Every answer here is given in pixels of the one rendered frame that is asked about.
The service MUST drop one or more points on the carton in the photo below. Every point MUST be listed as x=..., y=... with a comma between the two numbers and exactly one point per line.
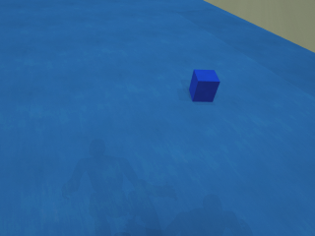
x=204, y=85

